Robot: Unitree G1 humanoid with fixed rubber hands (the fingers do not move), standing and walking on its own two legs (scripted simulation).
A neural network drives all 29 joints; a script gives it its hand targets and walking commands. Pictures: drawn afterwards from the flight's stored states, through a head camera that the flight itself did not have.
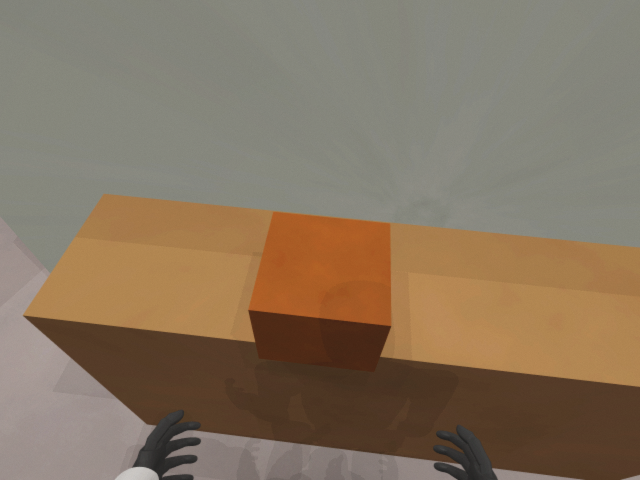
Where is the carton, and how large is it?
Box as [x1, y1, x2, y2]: [248, 212, 390, 371]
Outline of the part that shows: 273,212 248,309 259,358 374,371 390,328 389,223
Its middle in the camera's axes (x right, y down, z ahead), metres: +0.01 +0.08 +0.60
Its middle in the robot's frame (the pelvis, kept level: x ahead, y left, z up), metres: +0.39 +0.02 -0.04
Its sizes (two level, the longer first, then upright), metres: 0.179 0.171 0.152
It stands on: a pedestal, 0.66 m high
